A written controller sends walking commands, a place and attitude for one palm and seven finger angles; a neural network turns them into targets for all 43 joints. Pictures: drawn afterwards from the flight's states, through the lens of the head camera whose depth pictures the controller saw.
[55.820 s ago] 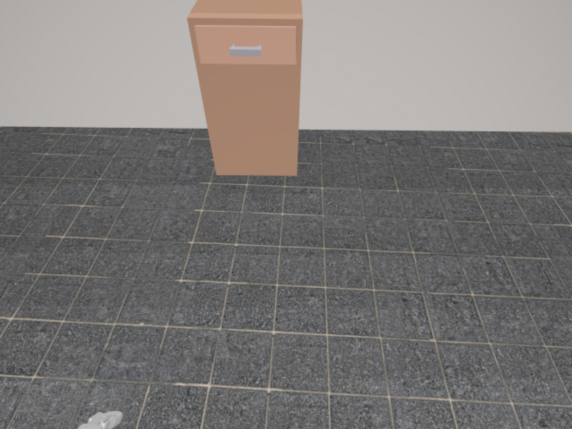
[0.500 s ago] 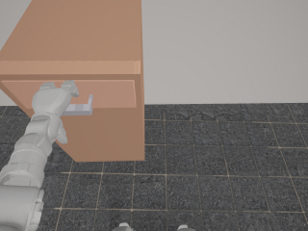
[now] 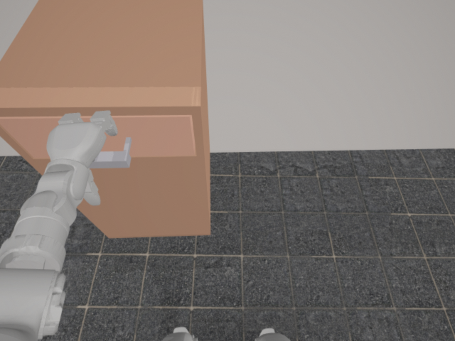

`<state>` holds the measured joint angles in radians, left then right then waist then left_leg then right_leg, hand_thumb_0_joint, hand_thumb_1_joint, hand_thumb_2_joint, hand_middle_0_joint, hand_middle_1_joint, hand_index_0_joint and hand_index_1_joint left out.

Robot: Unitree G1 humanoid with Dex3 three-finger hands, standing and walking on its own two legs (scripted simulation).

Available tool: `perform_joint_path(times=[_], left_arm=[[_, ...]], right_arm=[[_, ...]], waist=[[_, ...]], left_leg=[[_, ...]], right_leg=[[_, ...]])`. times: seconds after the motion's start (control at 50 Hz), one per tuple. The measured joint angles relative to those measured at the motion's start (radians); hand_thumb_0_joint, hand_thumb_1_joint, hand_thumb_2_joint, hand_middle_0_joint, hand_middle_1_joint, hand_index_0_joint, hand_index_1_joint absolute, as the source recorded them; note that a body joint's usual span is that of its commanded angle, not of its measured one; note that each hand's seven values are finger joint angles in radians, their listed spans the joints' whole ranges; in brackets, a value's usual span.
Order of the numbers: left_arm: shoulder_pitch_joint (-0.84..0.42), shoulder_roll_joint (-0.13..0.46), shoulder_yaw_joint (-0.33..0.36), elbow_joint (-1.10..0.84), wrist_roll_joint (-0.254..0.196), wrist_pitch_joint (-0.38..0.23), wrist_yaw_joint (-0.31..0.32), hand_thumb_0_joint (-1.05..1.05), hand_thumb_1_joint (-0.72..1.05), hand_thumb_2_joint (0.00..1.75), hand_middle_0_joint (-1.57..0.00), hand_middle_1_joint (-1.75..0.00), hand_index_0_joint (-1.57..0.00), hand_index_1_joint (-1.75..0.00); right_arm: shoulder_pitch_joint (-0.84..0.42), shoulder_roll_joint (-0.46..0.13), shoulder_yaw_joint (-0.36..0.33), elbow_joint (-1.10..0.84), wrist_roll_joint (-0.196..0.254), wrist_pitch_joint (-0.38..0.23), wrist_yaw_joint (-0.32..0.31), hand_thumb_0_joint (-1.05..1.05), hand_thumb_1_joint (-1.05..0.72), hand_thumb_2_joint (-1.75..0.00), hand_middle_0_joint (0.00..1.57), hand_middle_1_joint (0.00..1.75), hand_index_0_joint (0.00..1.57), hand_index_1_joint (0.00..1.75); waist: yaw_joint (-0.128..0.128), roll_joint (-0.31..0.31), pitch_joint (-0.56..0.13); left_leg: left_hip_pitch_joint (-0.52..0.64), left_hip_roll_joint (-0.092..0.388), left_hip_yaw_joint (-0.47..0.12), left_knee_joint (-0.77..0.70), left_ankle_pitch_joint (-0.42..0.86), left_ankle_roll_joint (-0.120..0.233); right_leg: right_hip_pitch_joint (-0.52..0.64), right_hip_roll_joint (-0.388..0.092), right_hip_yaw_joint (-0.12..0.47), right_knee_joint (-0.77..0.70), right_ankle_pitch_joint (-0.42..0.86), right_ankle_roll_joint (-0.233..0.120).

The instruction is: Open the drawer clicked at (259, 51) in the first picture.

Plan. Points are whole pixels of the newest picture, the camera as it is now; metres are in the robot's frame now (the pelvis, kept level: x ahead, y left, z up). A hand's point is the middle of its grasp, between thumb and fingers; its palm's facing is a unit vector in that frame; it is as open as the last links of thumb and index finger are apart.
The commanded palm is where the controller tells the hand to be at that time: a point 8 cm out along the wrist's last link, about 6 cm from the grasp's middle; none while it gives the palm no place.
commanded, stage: re-aim the fingers above the handle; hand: left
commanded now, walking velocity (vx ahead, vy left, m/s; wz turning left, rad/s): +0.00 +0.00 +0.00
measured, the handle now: (102, 151) +0.51 +0.27 -0.04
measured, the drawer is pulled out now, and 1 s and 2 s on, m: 0.00 0.00 0.00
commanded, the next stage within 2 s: lower the fingers behind the handle in 0.04 s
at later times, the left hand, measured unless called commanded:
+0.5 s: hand (88, 169) +0.44 +0.27 +0.00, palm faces -0.02 -0.05 -1.00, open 13.8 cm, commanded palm +0.42 +0.27 +0.05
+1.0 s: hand (102, 178) +0.44 +0.26 -0.05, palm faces -0.10 -0.06 -0.99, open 13.8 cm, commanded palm +0.43 +0.26 +0.01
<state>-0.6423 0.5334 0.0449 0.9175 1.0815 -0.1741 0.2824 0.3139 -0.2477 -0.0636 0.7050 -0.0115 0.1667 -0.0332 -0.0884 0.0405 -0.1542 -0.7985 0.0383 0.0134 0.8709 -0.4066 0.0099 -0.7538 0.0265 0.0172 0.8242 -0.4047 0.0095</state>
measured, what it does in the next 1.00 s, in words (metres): stands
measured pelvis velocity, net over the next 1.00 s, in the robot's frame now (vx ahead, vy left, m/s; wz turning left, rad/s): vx -0.01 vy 0.01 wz -0.01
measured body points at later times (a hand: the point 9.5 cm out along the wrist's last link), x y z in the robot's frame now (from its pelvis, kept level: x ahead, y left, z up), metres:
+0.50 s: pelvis -0.02 +0.00 -0.02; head +0.09 +0.01 +0.42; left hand +0.43 +0.27 +0.05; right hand +0.03 -0.28 -0.14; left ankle +0.00 +0.11 -0.69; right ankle -0.01 -0.13 -0.69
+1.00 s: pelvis -0.01 +0.01 -0.03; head +0.11 +0.02 +0.40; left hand +0.44 +0.26 +0.01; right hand +0.00 -0.27 -0.16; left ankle +0.00 +0.11 -0.69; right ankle -0.01 -0.13 -0.69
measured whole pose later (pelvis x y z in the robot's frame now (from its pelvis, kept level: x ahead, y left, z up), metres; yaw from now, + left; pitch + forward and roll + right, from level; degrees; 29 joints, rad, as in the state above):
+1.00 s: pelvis -0.01 +0.01 -0.03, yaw -1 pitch +25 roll -3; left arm -0.68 0.53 0.05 0.99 1.12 -0.19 0.36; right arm 0.31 -0.24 -0.06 0.72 -0.04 0.14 -0.02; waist -0.10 0.04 -0.18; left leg -1.02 0.04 0.01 1.05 -0.46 0.02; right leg -0.97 0.03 0.02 0.99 -0.45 0.02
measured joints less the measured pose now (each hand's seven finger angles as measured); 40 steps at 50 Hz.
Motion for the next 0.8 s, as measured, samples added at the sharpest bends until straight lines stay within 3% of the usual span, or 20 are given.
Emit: perform_joint_path(times=[0.12,0.22,0.34,0.44,0.54,0.64,0.8], left_arm=[[0.016,0.027,0.031,0.007,0.007,0.019,0.018,0.0,-0.48,0.3,-0.31,-1.2,-0.32,-1.2],[0.043,0.025,0.002,0.01,-0.01,0.025,-0.001,0.0,-0.48,0.3,-0.31,-1.2,-0.32,-1.2],[0.024,0.019,-0.021,0.03,-0.001,-0.03,-0.014,0.0,-0.49,0.3,-0.31,-1.2,-0.32,-1.2],[-0.009,0.025,0.0,0.019,0.025,-0.066,0.037,0.0,-0.49,0.3,-0.32,-1.2,-0.32,-1.2],[-0.047,0.027,0.014,0.058,0.037,-0.013,0.089,0.0,-0.49,0.3,-0.32,-1.2,-0.32,-1.2],[-0.05,0.023,0.002,0.09,0.027,0.05,0.072,0.0,-0.48,0.3,-0.31,-1.2,-0.32,-1.2],[-0.062,0.027,-0.028,0.092,0.018,0.019,0.034,0.0,-0.49,0.3,-0.3,-1.21,-0.32,-1.2]], right_arm=[[0.004,-0.007,-0.003,-0.001,0.001,0.006,0.006,0.01,-0.91,-0.9,0.21,0.3,0.2,0.3],[0.012,-0.007,-0.011,0.005,0.009,0.003,0.001,0.01,-0.91,-0.9,0.21,0.3,0.2,0.3],[-0.003,-0.003,-0.004,0.003,0.009,-0.014,-0.012,0.01,-0.91,-0.9,0.21,0.3,0.2,0.3],[-0.024,-0.007,-0.006,-0.001,-0.005,-0.029,-0.01,0.01,-0.9,-0.9,0.21,0.3,0.2,0.3],[-0.038,-0.012,-0.003,0.003,-0.013,-0.028,0.004,0.01,-0.91,-0.9,0.2,0.3,0.2,0.3],[-0.025,-0.004,0.004,0.006,-0.012,-0.021,0.009,0.01,-0.91,-0.9,0.2,0.3,0.2,0.3],[0.012,0.014,0.011,0.023,-0.009,-0.024,-0.005,0.01,-0.9,-0.9,0.21,0.3,0.2,0.3]], waist=[[0.004,0.007,0.0],[0.022,0.011,0.001],[0.015,-0.006,0.007],[0.002,-0.012,0.0],[-0.005,-0.006,-0.006],[-0.002,0.002,-0.002],[-0.004,-0.001,-0.014]], left_leg=[[-0.006,0.004,0.008,0.003,0.001,-0.001],[0.01,0.0,0.004,-0.009,0.008,0.001],[-0.014,-0.006,-0.012,0.008,0.012,0.0],[-0.087,-0.005,-0.019,0.064,-0.001,0.0],[-0.146,-0.003,-0.014,0.108,-0.015,0.004],[-0.15,-0.002,-0.005,0.108,-0.017,0.009],[-0.147,-0.005,-0.009,0.112,-0.025,0.011]], right_leg=[[-0.012,0.003,0.008,0.008,0.002,-0.001],[0.007,0.0,0.005,-0.005,0.007,0.001],[-0.009,-0.005,-0.012,0.01,0.005,0.0],[-0.078,-0.004,-0.018,0.06,-0.007,0.0],[-0.138,-0.002,-0.012,0.103,-0.017,0.005],[-0.144,-0.001,-0.003,0.102,-0.015,0.01],[-0.137,-0.004,-0.007,0.101,-0.023,0.011]])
